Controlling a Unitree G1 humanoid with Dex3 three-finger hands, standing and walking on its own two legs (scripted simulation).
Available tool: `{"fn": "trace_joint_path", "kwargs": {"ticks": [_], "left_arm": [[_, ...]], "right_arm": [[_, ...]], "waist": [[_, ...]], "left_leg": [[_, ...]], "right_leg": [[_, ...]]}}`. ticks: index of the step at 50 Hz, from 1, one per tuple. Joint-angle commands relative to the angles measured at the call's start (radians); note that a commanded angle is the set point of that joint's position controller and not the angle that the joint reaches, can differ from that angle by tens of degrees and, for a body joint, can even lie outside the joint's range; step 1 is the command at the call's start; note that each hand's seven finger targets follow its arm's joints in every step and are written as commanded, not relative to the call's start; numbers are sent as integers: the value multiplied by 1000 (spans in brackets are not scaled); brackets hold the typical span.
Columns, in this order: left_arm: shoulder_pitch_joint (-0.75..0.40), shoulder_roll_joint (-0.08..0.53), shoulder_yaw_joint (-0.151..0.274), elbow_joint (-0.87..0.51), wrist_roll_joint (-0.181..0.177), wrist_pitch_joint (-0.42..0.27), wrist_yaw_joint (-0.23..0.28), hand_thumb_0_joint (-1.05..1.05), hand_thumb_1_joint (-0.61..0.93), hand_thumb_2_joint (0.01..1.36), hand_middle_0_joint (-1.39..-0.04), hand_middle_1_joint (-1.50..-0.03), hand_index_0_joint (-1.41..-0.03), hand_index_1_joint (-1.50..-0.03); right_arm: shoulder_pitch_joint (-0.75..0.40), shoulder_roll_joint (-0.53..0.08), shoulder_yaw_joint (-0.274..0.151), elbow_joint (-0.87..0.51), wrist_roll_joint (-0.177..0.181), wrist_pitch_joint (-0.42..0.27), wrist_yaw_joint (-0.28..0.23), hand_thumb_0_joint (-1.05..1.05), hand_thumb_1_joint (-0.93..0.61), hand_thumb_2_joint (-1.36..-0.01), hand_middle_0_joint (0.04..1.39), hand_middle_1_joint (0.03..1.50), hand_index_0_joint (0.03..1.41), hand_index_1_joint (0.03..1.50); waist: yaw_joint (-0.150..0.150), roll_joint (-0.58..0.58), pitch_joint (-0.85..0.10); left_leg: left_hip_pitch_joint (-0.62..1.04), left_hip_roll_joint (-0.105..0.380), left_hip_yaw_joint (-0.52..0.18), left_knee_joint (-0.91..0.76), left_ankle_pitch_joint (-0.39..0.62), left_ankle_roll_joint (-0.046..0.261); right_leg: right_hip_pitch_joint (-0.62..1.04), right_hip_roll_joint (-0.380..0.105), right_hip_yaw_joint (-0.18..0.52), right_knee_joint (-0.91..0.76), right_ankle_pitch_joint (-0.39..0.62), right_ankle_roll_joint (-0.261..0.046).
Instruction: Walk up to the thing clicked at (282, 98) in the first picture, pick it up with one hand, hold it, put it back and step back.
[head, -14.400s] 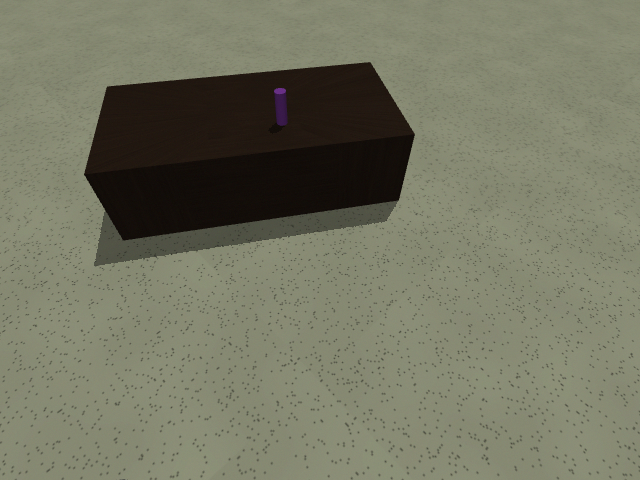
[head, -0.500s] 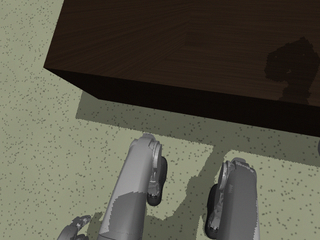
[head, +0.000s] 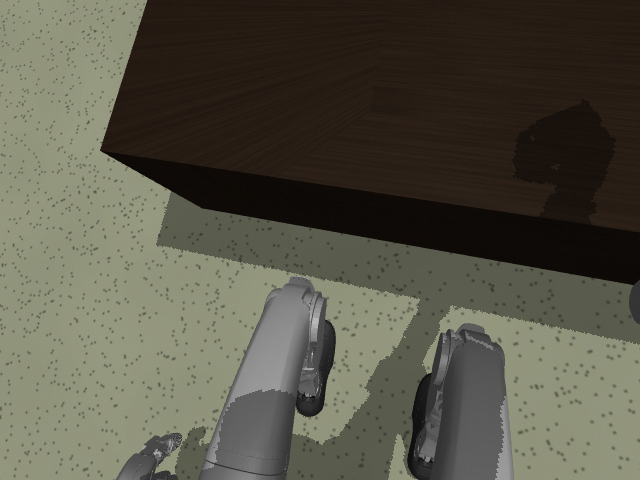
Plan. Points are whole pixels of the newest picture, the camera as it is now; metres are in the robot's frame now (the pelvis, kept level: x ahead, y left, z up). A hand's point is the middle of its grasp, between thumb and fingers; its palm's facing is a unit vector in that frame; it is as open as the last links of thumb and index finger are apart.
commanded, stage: settle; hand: right
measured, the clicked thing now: out of the picture +0.60 -0.23 +0.06
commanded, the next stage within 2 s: lift in 0.08 s
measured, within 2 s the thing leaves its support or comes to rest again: neither
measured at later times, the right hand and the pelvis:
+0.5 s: hand out of the picture +0.59 -0.21 +0.07, palm faces +0.19 +0.98 -0.04, open 6.3 cm; pelvis +0.01 +0.00 +0.03, yaw +0 degrees
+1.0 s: hand out of the picture +0.50 -0.20 +0.17, palm faces +0.21 +0.98 -0.02, open 6.3 cm; pelvis +0.03 +0.00 +0.13, yaw -1 degrees
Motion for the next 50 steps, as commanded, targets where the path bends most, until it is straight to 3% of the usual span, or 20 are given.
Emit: {"fn": "trace_joint_path", "kwargs": {"ticks": [1, 8, 9, 10, 15, 21, 23, 26, 28, 31, 32, 33, 39, 42, 43, 44, 45, 46, 47, 50], "left_arm": [[246, 207, 80, -1, 2, -3, 16, 0, 878, 902, -211, -301, -201, -310], [235, 210, 84, -1, 4, -1, 12, 0, 873, 904, -212, -302, -202, -313], [240, 207, 83, -3, 5, -1, 11, 0, 871, 905, -213, -303, -203, -313], [230, 205, 82, -4, 3, -4, 12, 0, 866, 901, -221, -306, -216, -310], [240, 208, 88, -12, 0, -8, 14, 0, 870, 904, -218, -304, -214, -307], [252, 208, 96, -9, -7, -6, 12, 0, 876, 908, -214, -303, -210, -306], [236, 196, 97, -15, -9, -6, 14, 0, 877, 906, -213, -301, -209, -304], [224, 187, 105, -15, -18, -13, 20, 0, 879, 902, -213, -302, -210, -303], [215, 189, 113, -20, -21, -17, 23, 0, 877, 901, -213, -303, -212, -304], [223, 177, 122, -9, -22, -20, 26, 0, 870, 907, -211, -301, -206, -304], [209, 172, 122, -8, -23, -23, 28, 0, 868, 908, -210, -299, -205, -304], [207, 169, 124, -4, -24, -26, 31, 0, 868, 906, -210, -298, -205, -303], [170, 151, 137, -9, -29, -44, 37, 0, 862, 914, -210, -298, -202, -305], [142, 146, 150, -32, -29, -57, 39, 0, 863, 916, -208, -296, -199, -305], [145, 140, 148, -15, -30, -60, 41, 0, 865, 913, -207, -296, -199, -304], [135, 138, 152, -20, -30, -64, 41, 0, 854, 921, -208, -295, -197, -307], [125, 132, 150, -11, -30, -68, 40, 0, 855, 920, -209, -295, -196, -307], [121, 137, 154, -18, -30, -72, 42, 0, 853, 920, -208, -295, -196, -306], [113, 134, 159, -30, -30, -77, 41, 0, 857, 921, -208, -294, -195, -307], [96, 124, 159, -16, -31, -87, 44, 0, 846, 925, -207, -293, -192, -309]], "right_arm": [[-479, -257, -13, -239, 15, -80, -2, 0, -516, -1402, 1325, 1475, 1354, 1476], [-441, -247, -13, -197, 6, -85, -4, 0, -509, -1401, 1319, 1472, 1349, 1472], [-448, -240, -11, -187, 9, -87, -4, 0, -480, -1394, 1315, 1469, 1345, 1469], [-439, -224, -6, -183, 13, -89, 0, 0, -428, -1376, 1375, 1475, 1399, 1475], [-437, -246, -19, -266, 25, -95, 3, 0, -407, -1384, 1409, 1502, 1431, 1502], [-373, -206, -30, -304, 39, -82, -11, 0, -429, -1370, 1406, 1489, 1425, 1490], [-380, -202, -18, -344, 40, -86, -11, 0, -458, -1380, 1419, 1499, 1437, 1499], [-303, -159, -13, -347, 54, -77, -15, 0, -467, -1377, 1416, 1494, 1434, 1494], [-270, -146, -13, -383, 62, -71, -23, 0, -463, -1387, 1428, 1507, 1446, 1507], [-193, -89, 3, -387, 73, -64, -37, 0, -470, -1379, 1436, 1506, 1453, 1506], [-198, -54, 29, -404, 77, -65, -38, 0, -459, -1379, 1428, 1504, 1447, 1504], [-174, -72, 15, -410, 78, -66, -44, 0, -469, -1379, 1432, 1504, 1450, 1504], [3, 14, 33, -454, 108, -78, -59, 0, -460, -1356, 1434, 1492, 1449, 1492], [64, 48, 51, -543, 111, -89, -68, 0, -450, -1341, 1414, 1473, 1430, 1473], [106, 91, 73, -461, 112, -81, -71, 0, -455, -1349, 1415, 1479, 1432, 1479], [121, 103, 74, -526, 119, -88, -76, 0, -436, -1354, 1418, 1486, 1436, 1486], [152, 140, 98, -516, 122, -89, -74, 0, -443, -1362, 1424, 1493, 1443, 1493], [145, 119, 95, -585, 124, -95, -80, 0, -448, -1366, 1424, 1496, 1443, 1496], [141, 134, 111, -648, 125, -102, -81, 0, -439, -1360, 1423, 1493, 1442, 1493], [203, 168, 131, -662, 131, -104, -92, 0, -423, -1359, 1411, 1489, 1432, 1489]], "waist": [[22, -243, -752], [11, -253, -698], [21, -227, -704], [23, -218, -691], [1, -235, -789], [-14, -258, -787], [-20, -230, -797], [-30, -175, -769], [-52, -183, -789], [-49, -147, -738], [-50, -144, -719], [-61, -147, -700], [-92, -84, -644], [-110, -79, -638], [-90, -36, -576], [-114, -43, -574], [-110, -54, -539], [-129, -74, -547], [-126, -86, -586], [-136, -66, -525]], "left_leg": [[517, -43, -17, -166, 221, 50], [468, -45, -7, -174, 179, 53], [503, -44, -11, -180, 189, 52], [497, -44, -9, -181, 181, 50], [566, -45, -13, -198, 225, 51], [535, -46, -1, -206, 264, 56], [624, -46, -13, -239, 251, 52], [698, -47, -15, -280, 229, 48], [704, -52, -12, -300, 234, 48], [759, -57, -12, -342, 258, 49], [752, -57, -12, -358, 239, 47], [769, -58, -14, -374, 234, 47], [900, -62, -19, -459, 286, 41], [967, -64, -25, -512, 286, 36], [964, -67, -19, -532, 264, 35], [981, -67, -22, -547, 266, 36], [954, -70, -14, -554, 250, 39], [981, -69, -19, -577, 247, 40], [1009, -70, -18, -590, 266, 39], [1058, -71, -20, -631, 291, 37]], "right_leg": [[435, -1, 1, -255, 319, -11], [466, -7, 23, -297, 301, -3], [434, -3, 16, -288, 288, -8], [428, -3, 18, -293, 274, -9], [499, -2, 10, -301, 331, -9], [639, -15, 40, -336, 459, 7], [577, -5, 10, -346, 381, -6], [537, 2, 0, -389, 315, -10], [608, -2, 4, -411, 346, -8], [619, -2, -1, -441, 357, -9], [633, -2, -3, -458, 337, -9], [637, -2, -3, -475, 331, -9], [696, -1, -15, -543, 371, -13], [738, -1, -23, -591, 365, -15], [735, -1, -18, -610, 344, -17], [753, -1, -21, -632, 347, -15], [785, -3, -12, -657, 347, -10], [819, -3, -17, -678, 342, -10], [868, -4, -14, -693, 366, -7], [905, -3, -22, -730, 388, -6]]}}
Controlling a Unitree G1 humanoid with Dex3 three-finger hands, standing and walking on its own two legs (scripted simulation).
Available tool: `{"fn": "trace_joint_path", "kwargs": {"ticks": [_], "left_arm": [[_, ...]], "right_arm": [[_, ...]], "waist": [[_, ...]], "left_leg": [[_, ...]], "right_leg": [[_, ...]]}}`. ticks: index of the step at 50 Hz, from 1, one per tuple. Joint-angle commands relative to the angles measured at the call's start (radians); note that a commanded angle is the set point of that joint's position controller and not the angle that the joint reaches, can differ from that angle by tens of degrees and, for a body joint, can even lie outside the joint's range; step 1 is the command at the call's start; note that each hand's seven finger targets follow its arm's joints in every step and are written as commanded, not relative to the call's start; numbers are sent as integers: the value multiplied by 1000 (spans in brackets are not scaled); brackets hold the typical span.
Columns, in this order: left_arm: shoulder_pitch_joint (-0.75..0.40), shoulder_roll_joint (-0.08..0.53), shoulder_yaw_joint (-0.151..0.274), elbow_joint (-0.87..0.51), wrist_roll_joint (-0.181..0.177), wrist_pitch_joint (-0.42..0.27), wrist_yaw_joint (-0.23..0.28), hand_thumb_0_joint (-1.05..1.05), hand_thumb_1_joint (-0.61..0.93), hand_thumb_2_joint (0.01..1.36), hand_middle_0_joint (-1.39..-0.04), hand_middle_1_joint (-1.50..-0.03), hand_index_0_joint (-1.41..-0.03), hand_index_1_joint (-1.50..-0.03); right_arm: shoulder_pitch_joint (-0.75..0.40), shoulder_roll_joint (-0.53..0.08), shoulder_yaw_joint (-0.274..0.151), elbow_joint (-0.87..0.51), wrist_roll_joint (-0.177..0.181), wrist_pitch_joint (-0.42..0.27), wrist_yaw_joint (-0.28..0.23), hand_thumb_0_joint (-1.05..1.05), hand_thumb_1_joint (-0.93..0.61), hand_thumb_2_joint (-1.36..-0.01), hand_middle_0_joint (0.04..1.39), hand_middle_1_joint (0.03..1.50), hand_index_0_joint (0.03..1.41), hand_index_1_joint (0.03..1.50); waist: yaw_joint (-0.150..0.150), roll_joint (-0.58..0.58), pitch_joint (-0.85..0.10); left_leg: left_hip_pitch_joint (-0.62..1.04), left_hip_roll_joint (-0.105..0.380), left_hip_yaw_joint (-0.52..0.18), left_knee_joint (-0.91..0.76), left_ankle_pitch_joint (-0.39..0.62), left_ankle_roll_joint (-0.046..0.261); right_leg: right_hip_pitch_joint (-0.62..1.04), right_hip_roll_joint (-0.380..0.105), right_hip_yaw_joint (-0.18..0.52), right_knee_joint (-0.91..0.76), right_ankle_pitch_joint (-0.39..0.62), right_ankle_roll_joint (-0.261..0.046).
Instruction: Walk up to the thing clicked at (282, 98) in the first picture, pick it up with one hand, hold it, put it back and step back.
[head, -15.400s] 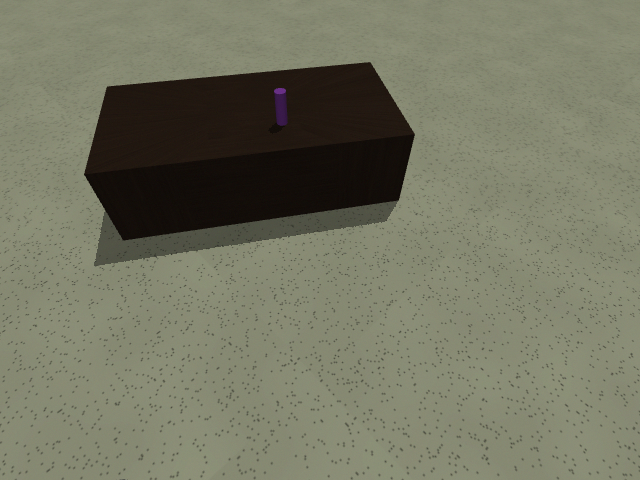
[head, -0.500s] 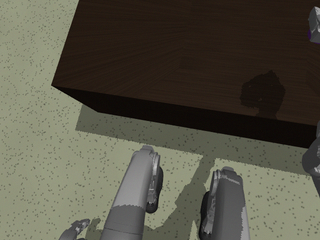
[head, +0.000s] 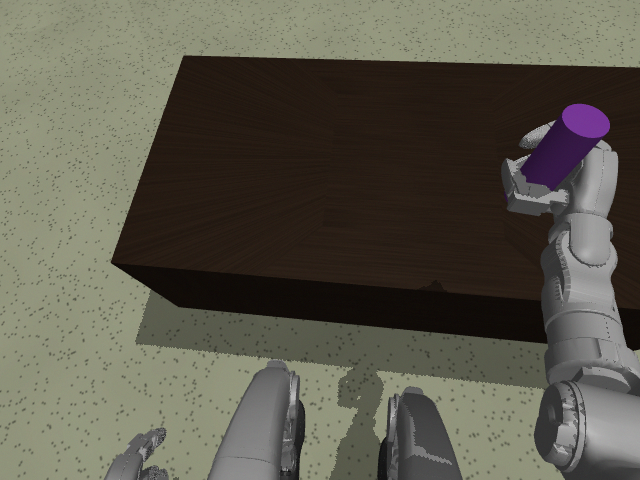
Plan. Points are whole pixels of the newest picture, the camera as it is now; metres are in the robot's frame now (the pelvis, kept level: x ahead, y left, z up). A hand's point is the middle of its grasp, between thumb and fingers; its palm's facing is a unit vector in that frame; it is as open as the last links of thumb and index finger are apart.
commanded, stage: lift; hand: right
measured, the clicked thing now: (549, 164) +0.47 -0.20 +0.06
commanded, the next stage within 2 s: hold in 1.06 s
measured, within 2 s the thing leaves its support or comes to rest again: neither
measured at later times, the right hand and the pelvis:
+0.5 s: hand (554, 183) +0.41 -0.18 +0.11, palm faces +0.18 +0.98 -0.02, open 6.3 cm; pelvis +0.02 +0.01 +0.07, yaw -1 degrees
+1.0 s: hand (566, 181) +0.39 -0.17 +0.14, palm faces +0.17 +0.98 +0.00, open 6.3 cm; pelvis +0.04 +0.00 +0.09, yaw -1 degrees
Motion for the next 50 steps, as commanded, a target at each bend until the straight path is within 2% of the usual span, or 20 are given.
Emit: {"fn": "trace_joint_path", "kwargs": {"ticks": [1, 2, 3, 6, 9, 10, 11, 12, 17, 19, 21, 25, 26, 27, 29, 31, 33, 41, 46, 50], "left_arm": [[108, 159, 77, -57, 1, -39, 16, 0, 851, 921, -206, -294, -192, -308], [105, 158, 76, -51, 2, -42, 16, 0, 844, 925, -205, -292, -188, -309], [89, 154, 71, -50, 0, -48, 15, 0, 848, 928, -205, -292, -188, -309], [80, 154, 74, -40, 2, -58, 15, 0, 849, 927, -203, -291, -187, -308], [53, 148, 72, -48, 3, -70, 11, 0, 858, 922, -201, -292, -187, -306], [53, 149, 78, -50, 5, -73, 9, 0, 860, 919, -201, -293, -188, -306], [52, 138, 69, -41, 3, -72, 9, 0, 858, 919, -203, -294, -190, -307], [39, 136, 65, -48, -1, -72, 7, 0, 859, 920, -201, -293, -189, -306], [32, 131, 69, -52, -4, -84, 9, 0, 869, 915, -200, -296, -190, -305], [24, 133, 69, -48, -6, -89, 12, 0, 866, 916, -199, -296, -189, -306], [25, 128, 68, -40, -6, -92, 15, 0, 870, 914, -197, -295, -188, -304], [12, 121, 65, -41, -6, -95, 15, 0, 878, 908, -194, -294, -187, -301], [12, 117, 64, -42, -5, -95, 16, 0, 882, 904, -193, -294, -188, -300], [3, 113, 64, -46, -6, -96, 15, 0, 882, 907, -192, -294, -186, -300], [5, 120, 68, -45, -7, -95, 16, 0, 883, 905, -192, -294, -187, -299], [9, 112, 64, -40, -6, -93, 17, 0, 879, 906, -192, -292, -185, -299], [9, 110, 65, -41, -5, -91, 19, 0, 888, 901, -191, -292, -186, -296], [-5, 116, 72, -48, -7, -87, 21, 0, 892, 896, -192, -295, -189, -297], [-25, 98, 62, -53, -7, -85, 20, 0, 892, 895, -194, -295, -191, -297], [-27, 112, 72, -56, -8, -82, 19, 0, 889, 897, -196, -298, -193, -300]], "right_arm": [[-342, -158, 12, -326, 18, -96, -9, 0, -429, -1350, 1406, 1480, 1426, 1480], [-329, -163, 5, -311, 16, -97, -16, 0, -426, -1363, 1415, 1494, 1437, 1494], [-288, -123, 34, -289, 18, -97, -13, 0, -430, -1357, 1408, 1486, 1429, 1486], [-271, -125, 29, -297, 14, -111, -20, 0, -414, -1345, 1391, 1472, 1413, 1472], [-192, -71, 69, -286, 20, -115, -12, 0, -426, -1356, 1402, 1485, 1425, 1485], [-147, -59, 69, -286, 24, -115, -7, 0, -432, -1367, 1408, 1494, 1431, 1494], [-162, -88, 53, -313, 26, -117, -9, 0, -420, -1366, 1416, 1499, 1439, 1499], [-118, -81, 66, -308, 26, -118, -5, 0, -421, -1366, 1414, 1499, 1437, 1499], [-142, -68, 73, -417, 45, -135, -6, 0, -464, -1369, 1421, 1499, 1442, 1499], [-117, -39, 99, -407, 49, -136, -5, 0, -485, -1365, 1424, 1495, 1442, 1495], [-96, -64, 74, -400, 44, -138, -9, 0, -473, -1371, 1421, 1500, 1441, 1500], [-9, -20, 109, -404, 48, -139, -6, 0, -479, -1368, 1423, 1499, 1442, 1499], [2, -37, 91, -418, 46, -140, -8, 0, -494, -1367, 1418, 1494, 1437, 1494], [23, -14, 109, -410, 50, -138, -4, 0, -483, -1371, 1415, 1496, 1436, 1496], [47, -33, 91, -436, 52, -135, -5, 0, -491, -1370, 1428, 1502, 1447, 1502], [52, -13, 101, -445, 55, -136, -4, 0, -473, -1364, 1422, 1497, 1441, 1497], [25, -38, 83, -481, 55, -142, -7, 0, -482, -1367, 1420, 1497, 1440, 1497], [100, 10, 133, -482, 53, -139, 0, 0, -510, -1383, 1439, 1514, 1458, 1514], [119, 5, 116, -504, 60, -137, -4, 0, -523, -1390, 1439, 1517, 1460, 1517], [135, 12, 132, -527, 60, -135, -3, 0, -509, -1373, 1428, 1501, 1447, 1501]], "waist": [[13, -71, -504], [4, -65, -475], [2, -60, -410], [-9, -54, -382], [-17, -30, -326], [-26, -34, -347], [-37, -25, -345], [-45, -21, -318], [-45, -13, -355], [-33, 7, -321], [-43, 8, -313], [-54, 5, -280], [-68, 11, -285], [-56, 23, -273], [-71, 4, -288], [-63, 8, -279], [-68, 1, -270], [-68, 13, -243], [-82, 29, -221], [-80, 12, -228]], "left_leg": [[484, -42, -29, -201, 264, 32], [490, -44, -29, -216, 264, 32], [466, -43, -21, -228, 236, 34], [477, -46, -19, -268, 201, 35], [517, -43, -17, -308, 168, 32], [549, -41, -24, -319, 192, 30], [570, -43, -26, -334, 180, 29], [581, -42, -22, -343, 172, 29], [655, -41, -32, -388, 218, 24], [666, -43, -29, -404, 232, 21], [682, -42, -35, -421, 241, 20], [719, -44, -28, -449, 238, 20], [748, -42, -30, -459, 243, 17], [755, -44, -28, -466, 249, 15], [781, -41, -32, -470, 295, 16], [784, -43, -26, -471, 337, 17], [799, -40, -33, -482, 347, 17], [824, -41, -32, -512, 369, 18], [852, -40, -31, -542, 335, 12], [852, -42, -26, -535, 375, 16]], "right_leg": [[326, 19, 3, -274, 337, -16], [334, 19, 0, -291, 339, -16], [344, 20, 4, -316, 321, -12], [397, 16, 13, -372, 288, -9], [397, 19, 8, -415, 240, -11], [404, 22, 0, -416, 267, -12], [408, 22, -2, -428, 253, -13], [416, 22, -2, -444, 249, -11], [482, 24, -11, -475, 285, -13], [497, 24, -12, -490, 293, -15], [510, 26, -17, -499, 304, -16], [539, 27, -19, -538, 306, -12], [537, 29, -24, -540, 311, -13], [529, 28, -23, -546, 312, -15], [564, 29, -27, -552, 360, -12], [589, 27, -24, -552, 409, -12], [593, 29, -28, -558, 413, -13], [647, 26, -30, -595, 441, -10], [642, 28, -32, -614, 400, -14], [681, 25, -27, -623, 457, -7]]}}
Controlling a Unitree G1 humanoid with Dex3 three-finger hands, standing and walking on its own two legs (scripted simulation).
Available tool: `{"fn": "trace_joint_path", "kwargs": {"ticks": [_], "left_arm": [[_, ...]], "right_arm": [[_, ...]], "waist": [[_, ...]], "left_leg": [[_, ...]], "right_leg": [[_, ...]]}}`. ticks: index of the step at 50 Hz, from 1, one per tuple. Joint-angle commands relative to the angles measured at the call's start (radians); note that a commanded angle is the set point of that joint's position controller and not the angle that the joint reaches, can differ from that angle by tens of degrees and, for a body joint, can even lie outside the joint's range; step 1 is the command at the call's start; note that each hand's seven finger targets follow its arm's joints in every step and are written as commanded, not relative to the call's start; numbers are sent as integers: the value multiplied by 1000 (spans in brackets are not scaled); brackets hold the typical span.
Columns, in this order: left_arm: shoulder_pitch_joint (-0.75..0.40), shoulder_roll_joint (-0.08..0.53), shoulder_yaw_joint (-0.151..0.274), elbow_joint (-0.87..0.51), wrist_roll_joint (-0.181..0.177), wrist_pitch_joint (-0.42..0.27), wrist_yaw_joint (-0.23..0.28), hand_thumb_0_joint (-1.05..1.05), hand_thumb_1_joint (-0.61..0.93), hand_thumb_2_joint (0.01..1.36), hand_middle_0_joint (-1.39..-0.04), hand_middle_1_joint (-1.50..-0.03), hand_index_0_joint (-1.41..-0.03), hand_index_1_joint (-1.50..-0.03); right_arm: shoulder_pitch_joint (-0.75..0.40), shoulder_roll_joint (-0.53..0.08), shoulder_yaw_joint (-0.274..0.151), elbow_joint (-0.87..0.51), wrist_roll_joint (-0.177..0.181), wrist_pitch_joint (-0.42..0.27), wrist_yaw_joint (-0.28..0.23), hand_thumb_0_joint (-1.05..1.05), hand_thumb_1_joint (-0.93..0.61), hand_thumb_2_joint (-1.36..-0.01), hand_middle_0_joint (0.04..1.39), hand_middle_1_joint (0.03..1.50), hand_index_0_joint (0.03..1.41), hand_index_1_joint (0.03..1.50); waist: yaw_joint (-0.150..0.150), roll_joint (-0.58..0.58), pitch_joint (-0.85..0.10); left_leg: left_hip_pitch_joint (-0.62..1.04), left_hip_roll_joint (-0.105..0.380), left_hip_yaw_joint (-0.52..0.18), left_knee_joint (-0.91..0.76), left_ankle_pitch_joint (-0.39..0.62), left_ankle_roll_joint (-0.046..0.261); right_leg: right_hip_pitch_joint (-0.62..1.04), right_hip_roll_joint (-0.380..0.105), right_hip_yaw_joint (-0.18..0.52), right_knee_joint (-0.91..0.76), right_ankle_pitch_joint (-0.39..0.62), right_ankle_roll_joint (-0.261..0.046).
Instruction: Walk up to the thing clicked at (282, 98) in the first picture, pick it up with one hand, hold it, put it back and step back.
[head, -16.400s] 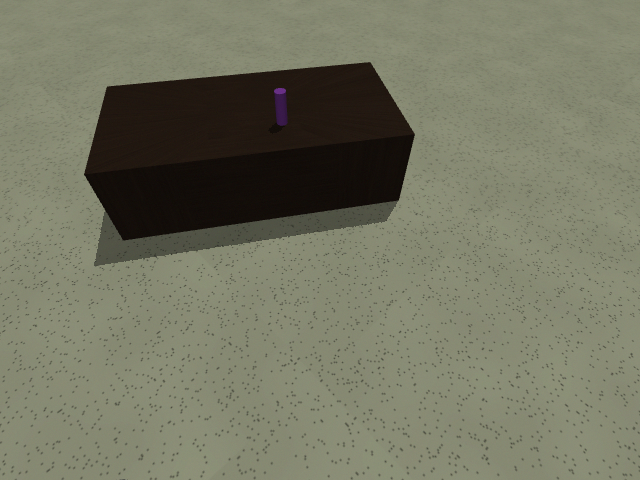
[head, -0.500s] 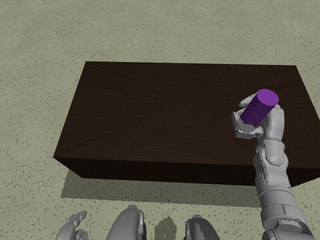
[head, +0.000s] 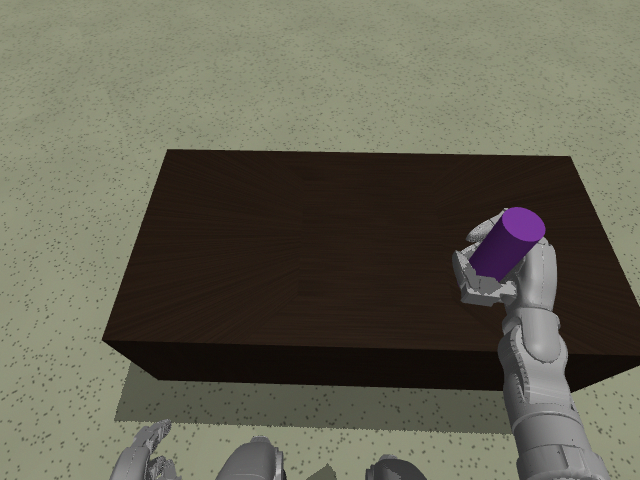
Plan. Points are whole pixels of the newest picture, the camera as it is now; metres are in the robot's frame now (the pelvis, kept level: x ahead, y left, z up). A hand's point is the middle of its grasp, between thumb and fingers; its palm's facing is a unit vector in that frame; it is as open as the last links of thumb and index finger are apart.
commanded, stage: lift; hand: right
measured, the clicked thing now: (495, 257) +0.36 -0.19 +0.07
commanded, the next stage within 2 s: hold in 0.06 s
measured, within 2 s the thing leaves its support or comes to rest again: neither
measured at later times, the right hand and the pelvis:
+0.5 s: hand (485, 266) +0.35 -0.17 +0.06, palm faces +0.16 +0.99 -0.01, open 6.3 cm; pelvis +0.00 +0.00 +0.01, yaw +0 degrees
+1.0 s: hand (489, 268) +0.34 -0.17 +0.07, palm faces +0.16 +0.99 +0.00, open 6.2 cm; pelvis +0.00 +0.00 +0.01, yaw +0 degrees
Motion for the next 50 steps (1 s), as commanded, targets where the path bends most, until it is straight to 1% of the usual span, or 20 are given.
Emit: {"fn": "trace_joint_path", "kwargs": {"ticks": [1, 4, 5, 9, 10, 11, 12, 13, 18, 20, 21, 23, 26, 32, 36, 38, 42, 44, 49, 50], "left_arm": [[15, 136, 50, -109, -1, -31, 7, 0, 890, 899, -194, -296, -191, -300], [17, 139, 55, -108, 1, -27, 7, 0, 892, 898, -196, -300, -194, -301], [15, 135, 50, -111, -2, -27, 5, 0, 886, 901, -197, -300, -194, -303], [14, 133, 48, -114, -2, -22, 6, 0, 882, 904, -203, -301, -197, -307], [10, 138, 53, -115, -3, -24, 6, 0, 883, 905, -203, -301, -197, -308], [13, 134, 50, -116, -3, -25, 5, 0, 881, 905, -203, -301, -197, -308], [5, 141, 54, -111, -2, -24, 6, 0, 887, 904, -203, -302, -197, -307], [10, 132, 49, -116, -2, -23, 5, 0, 883, 906, -203, -301, -196, -308], [-16, 132, 47, -133, -5, -20, 5, 0, 894, 901, -202, -304, -200, -307], [-2, 130, 49, -126, -3, -22, 4, 0, 891, 902, -202, -305, -199, -308], [-14, 137, 51, -130, -4, -22, 5, 0, 892, 901, -204, -306, -202, -308], [-3, 140, 53, -126, -6, -24, 9, 0, 891, 904, -201, -305, -199, -307], [-22, 117, 34, -135, -8, -23, 6, 0, 890, 901, -205, -307, -203, -308], [-28, 123, 40, -136, -9, -26, 10, 0, 888, 903, -204, -306, -201, -308], [-25, 133, 47, -131, -10, -27, 10, 0, 895, 897, -202, -306, -202, -305], [-42, 121, 37, -139, -10, -29, 8, 0, 893, 897, -203, -305, -203, -306], [-34, 126, 42, -133, -9, -32, 13, 0, 896, 897, -203, -306, -204, -305], [-39, 121, 39, -128, -8, -38, 11, 0, 895, 898, -202, -306, -202, -306], [-34, 115, 35, -135, -8, -36, 13, 0, 896, 899, -202, -305, -202, -304], [-33, 127, 42, -134, -9, -38, 13, 0, 894, 902, -201, -306, -201, -305]], "right_arm": [[-309, -145, -36, -279, 5, -84, 1, 0, -499, -1374, 1422, 1499, 1442, 1499], [-294, -142, -33, -271, 0, -82, 3, 0, -515, -1373, 1419, 1493, 1437, 1493], [-264, -117, -12, -257, 3, -79, 4, 0, -512, -1386, 1433, 1510, 1453, 1510], [-257, -121, -18, -262, 9, -73, 2, 0, -508, -1357, 1440, 1494, 1453, 1494], [-254, -104, -10, -241, 10, -67, 4, 0, -481, -1346, 1430, 1485, 1443, 1485], [-253, -105, -5, -269, 10, -68, 3, 0, -474, -1359, 1438, 1499, 1453, 1499], [-254, -117, -18, -237, 11, -64, 2, 0, -516, -1356, 1444, 1494, 1456, 1494], [-246, -113, -16, -264, 10, -66, 3, 0, -491, -1351, 1431, 1487, 1445, 1487], [-238, -129, -23, -284, 7, -62, -2, 0, -519, -1347, 1426, 1478, 1438, 1478], [-249, -115, -9, -303, 7, -64, -1, 0, -517, -1349, 1431, 1481, 1442, 1481], [-237, -133, -25, -301, 6, -60, -3, 0, -516, -1346, 1432, 1480, 1443, 1480], [-228, -122, -17, -281, 6, -55, -4, 0, -511, -1344, 1428, 1477, 1439, 1477], [-229, -118, -6, -325, 8, -58, -7, 0, -518, -1350, 1433, 1483, 1445, 1483], [-214, -107, 6, -331, 11, -40, -1, 0, -555, -1352, 1441, 1482, 1451, 1482], [-199, -122, -17, -300, 10, -28, -3, 0, -543, -1355, 1445, 1489, 1455, 1488], [-232, -122, -9, -336, 14, -33, -4, 0, -564, -1341, 1440, 1473, 1448, 1473], [-224, -121, -5, -334, 13, -27, -2, 0, -543, -1351, 1442, 1484, 1452, 1484], [-221, -83, 25, -315, 15, -19, 2, 0, -540, -1331, 1427, 1463, 1436, 1463], [-230, -128, -15, -358, 9, -26, -8, 0, -539, -1332, 1429, 1466, 1438, 1466], [-179, -122, -12, -332, 10, -19, -8, 0, -551, -1338, 1433, 1469, 1442, 1469]], "waist": [[5, -27, -328], [5, -23, -321], [5, -21, -320], [0, 0, -316], [12, 25, -283], [1, 6, -319], [5, 4, -266], [-3, 6, -301], [-10, 7, -281], [-1, 4, -305], [-13, -10, -292], [1, 15, -281], [-15, -9, -285], [-6, 19, -261], [-9, 20, -250], [-15, 2, -226], [-11, 15, -251], [0, 19, -220], [-19, 12, -269], [-19, 15, -278]], "left_leg": [[260, -32, -19, -93, 278, 23], [246, -37, -11, -91, 267, 26], [251, -37, -10, -94, 272, 26], [283, -34, -12, -106, 293, 24], [265, -36, -7, -109, 273, 21], [278, -34, -10, -104, 289, 25], [258, -34, -8, -115, 261, 21], [277, -34, -9, -111, 278, 23], [309, -29, -18, -140, 251, 17], [305, -31, -14, -129, 277, 21], [306, -30, -15, -138, 263, 19], [302, -32, -15, -142, 254, 20], [311, -31, -15, -142, 256, 23], [329, -29, -15, -163, 262, 16], [326, -31, -9, -169, 252, 18], [326, -30, -10, -179, 210, 17], [339, -28, -14, -180, 248, 17], [310, -31, -9, -183, 218, 18], [358, -28, -13, -187, 249, 18], [362, -28, -16, -186, 264, 17]], "right_leg": [[99, 22, 3, -149, 344, -8], [110, 17, 12, -160, 370, -1], [129, 14, 13, -163, 378, 0], [127, 19, 6, -164, 382, -2], [112, 17, 10, -171, 361, -5], [123, 18, 9, -170, 380, -2], [103, 19, 6, -175, 347, -5], [121, 19, 8, -174, 369, -4], [111, 28, -4, -187, 302, -12], [130, 25, 2, -187, 343, -8], [132, 26, -1, -192, 325, -9], [131, 25, 1, -196, 318, -10], [150, 22, 2, -203, 328, -6], [142, 25, -2, -211, 316, -12], [145, 24, 2, -227, 316, -11], [139, 24, 1, -239, 270, -10], [161, 25, -2, -232, 305, -11], [149, 22, 2, -242, 278, -12], [179, 25, -2, -239, 310, -11], [186, 26, -4, -239, 321, -11]]}}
